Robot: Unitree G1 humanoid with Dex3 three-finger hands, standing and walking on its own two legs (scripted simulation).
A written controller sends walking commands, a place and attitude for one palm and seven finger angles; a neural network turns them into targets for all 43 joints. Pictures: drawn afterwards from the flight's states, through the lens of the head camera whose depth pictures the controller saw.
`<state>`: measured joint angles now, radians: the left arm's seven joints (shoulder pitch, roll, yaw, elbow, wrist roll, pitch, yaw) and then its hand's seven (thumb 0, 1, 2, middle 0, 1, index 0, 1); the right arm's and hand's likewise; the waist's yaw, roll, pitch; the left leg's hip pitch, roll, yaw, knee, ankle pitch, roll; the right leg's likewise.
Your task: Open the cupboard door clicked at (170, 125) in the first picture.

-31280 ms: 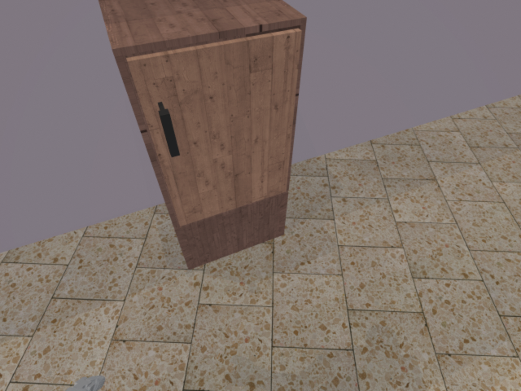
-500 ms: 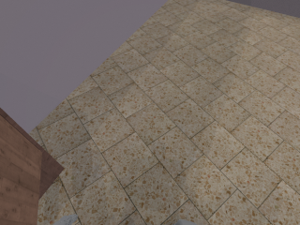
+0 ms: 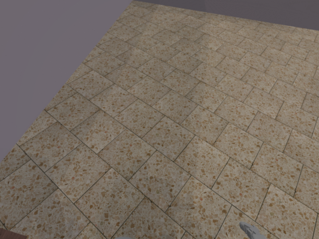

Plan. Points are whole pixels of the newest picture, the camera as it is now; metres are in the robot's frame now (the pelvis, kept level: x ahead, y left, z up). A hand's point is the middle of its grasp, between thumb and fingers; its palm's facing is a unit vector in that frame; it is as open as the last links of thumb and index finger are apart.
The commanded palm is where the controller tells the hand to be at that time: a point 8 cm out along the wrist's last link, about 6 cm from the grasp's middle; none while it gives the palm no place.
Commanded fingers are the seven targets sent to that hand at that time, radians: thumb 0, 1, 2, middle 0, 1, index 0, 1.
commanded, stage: walk to a spot facing it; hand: left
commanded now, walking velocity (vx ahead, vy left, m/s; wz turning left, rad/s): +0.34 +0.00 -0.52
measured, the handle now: out of the picture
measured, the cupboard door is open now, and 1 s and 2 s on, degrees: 42 42 42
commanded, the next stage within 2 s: turn to face it in 1.08 s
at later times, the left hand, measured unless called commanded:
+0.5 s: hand (151, 154) +0.40 +0.06 -0.14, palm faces -0.29 -0.93 -0.21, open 7.3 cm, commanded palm none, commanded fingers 0.00 0.90 0.90 -0.20 -0.30 -0.20 -0.30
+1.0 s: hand (153, 139) +0.48 +0.06 -0.17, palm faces -0.26 -0.95 -0.17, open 7.3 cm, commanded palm none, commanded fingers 0.00 0.90 0.90 -0.20 -0.30 -0.20 -0.30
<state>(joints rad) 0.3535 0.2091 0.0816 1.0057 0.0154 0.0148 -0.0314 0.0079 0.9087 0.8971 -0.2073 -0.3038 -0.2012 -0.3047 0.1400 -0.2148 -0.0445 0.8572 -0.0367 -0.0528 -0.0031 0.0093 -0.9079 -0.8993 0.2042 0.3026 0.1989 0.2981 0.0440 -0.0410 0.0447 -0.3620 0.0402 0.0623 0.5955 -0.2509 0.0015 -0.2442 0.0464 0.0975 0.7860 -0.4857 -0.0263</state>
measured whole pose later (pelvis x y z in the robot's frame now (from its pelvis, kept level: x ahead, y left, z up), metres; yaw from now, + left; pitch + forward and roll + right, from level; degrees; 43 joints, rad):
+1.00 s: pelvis +0.44 -0.12 +0.01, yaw -20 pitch +0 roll +0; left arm 0.32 0.19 0.06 1.09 0.02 -0.02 -0.02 0.01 0.92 0.90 -0.20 -0.30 -0.20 -0.30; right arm 0.19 -0.16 -0.03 0.97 -0.04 -0.08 -0.01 0.00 -0.91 -0.90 0.20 0.30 0.20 0.30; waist 0.03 -0.03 0.05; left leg -0.27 0.04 0.15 0.51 -0.24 0.02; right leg -0.43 -0.04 -0.03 1.22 -0.36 -0.03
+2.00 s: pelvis +0.65 -0.30 +0.00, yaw +0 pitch +2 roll +1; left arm 0.15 0.23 0.07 0.88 0.02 0.02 0.02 0.00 0.91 0.90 -0.20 -0.30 -0.20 -0.30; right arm 0.18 -0.26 -0.10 0.93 -0.02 0.07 0.00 0.01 -0.91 -0.90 0.21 0.30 0.20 0.30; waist -0.01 0.03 0.06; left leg -0.46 -0.03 -0.08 0.73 -0.38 -0.03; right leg -0.31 -0.04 -0.04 0.59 -0.31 0.02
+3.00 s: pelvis +0.72 -0.36 +0.01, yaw +39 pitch +0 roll +2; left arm 0.22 0.19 0.04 0.88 0.02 0.01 0.01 0.01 0.91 0.90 -0.21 -0.30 -0.20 -0.30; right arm 0.14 -0.25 -0.08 0.92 -0.01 0.08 0.03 0.01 -0.91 -0.90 0.20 0.30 0.20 0.30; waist -0.01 -0.04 0.12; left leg -0.38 0.01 0.09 0.76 -0.43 -0.05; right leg -0.20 -0.15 -0.21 0.57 -0.35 0.02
